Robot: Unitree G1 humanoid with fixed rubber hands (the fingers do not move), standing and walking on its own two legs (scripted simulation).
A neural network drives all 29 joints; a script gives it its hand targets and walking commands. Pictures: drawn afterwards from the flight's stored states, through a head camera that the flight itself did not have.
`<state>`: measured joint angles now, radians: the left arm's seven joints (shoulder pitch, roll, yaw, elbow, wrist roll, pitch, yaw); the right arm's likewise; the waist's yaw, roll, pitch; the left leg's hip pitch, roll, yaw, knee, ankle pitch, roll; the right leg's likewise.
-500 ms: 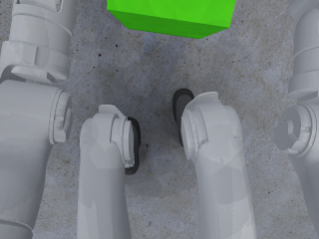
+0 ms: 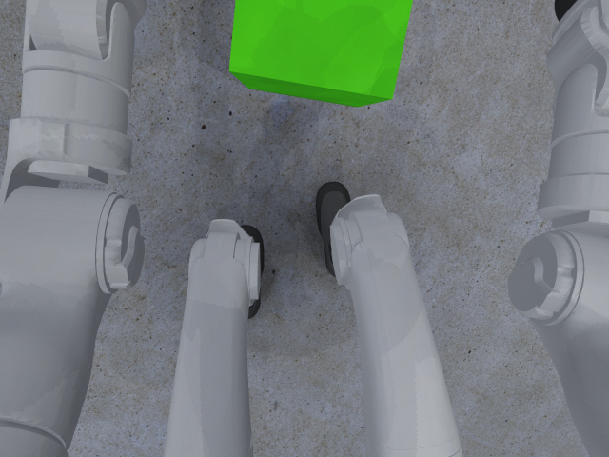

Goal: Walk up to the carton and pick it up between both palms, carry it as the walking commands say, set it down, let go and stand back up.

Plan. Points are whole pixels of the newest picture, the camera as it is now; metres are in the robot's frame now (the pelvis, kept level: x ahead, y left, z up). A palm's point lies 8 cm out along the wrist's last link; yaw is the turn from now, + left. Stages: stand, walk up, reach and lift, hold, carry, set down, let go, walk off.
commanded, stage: set down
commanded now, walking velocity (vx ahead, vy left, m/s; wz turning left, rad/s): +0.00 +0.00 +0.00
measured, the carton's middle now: (317, 23) +0.55 -0.09 -0.40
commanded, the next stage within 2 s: let go in 0.52 s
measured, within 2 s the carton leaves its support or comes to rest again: neither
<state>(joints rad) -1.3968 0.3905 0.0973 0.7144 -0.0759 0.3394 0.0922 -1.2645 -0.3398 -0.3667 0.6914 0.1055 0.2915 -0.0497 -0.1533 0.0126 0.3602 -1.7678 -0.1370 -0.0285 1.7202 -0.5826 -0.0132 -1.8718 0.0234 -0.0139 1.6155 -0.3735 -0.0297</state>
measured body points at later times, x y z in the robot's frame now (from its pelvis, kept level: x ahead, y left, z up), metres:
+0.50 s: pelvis -0.01 +0.00 +0.12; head +0.32 -0.07 +0.42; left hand +0.59 +0.08 +0.04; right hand +0.50 -0.31 +0.03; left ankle +0.08 +0.11 -0.49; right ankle +0.15 -0.10 -0.49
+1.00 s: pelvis +0.08 -0.03 +0.20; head +0.34 -0.06 +0.57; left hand +0.51 +0.11 +0.08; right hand +0.43 -0.32 +0.08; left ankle +0.08 +0.11 -0.49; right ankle +0.15 -0.10 -0.49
